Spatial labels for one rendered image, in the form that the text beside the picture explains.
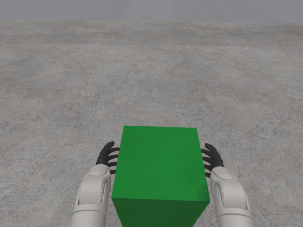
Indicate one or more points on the robot left hand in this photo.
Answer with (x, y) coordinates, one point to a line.
(104, 156)

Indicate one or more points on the carton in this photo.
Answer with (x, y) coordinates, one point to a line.
(160, 177)

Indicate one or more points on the robot right hand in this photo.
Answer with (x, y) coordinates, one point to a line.
(214, 160)

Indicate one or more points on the robot left forearm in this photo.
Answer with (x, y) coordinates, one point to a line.
(90, 208)

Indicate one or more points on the robot right forearm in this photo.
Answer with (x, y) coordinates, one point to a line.
(231, 201)

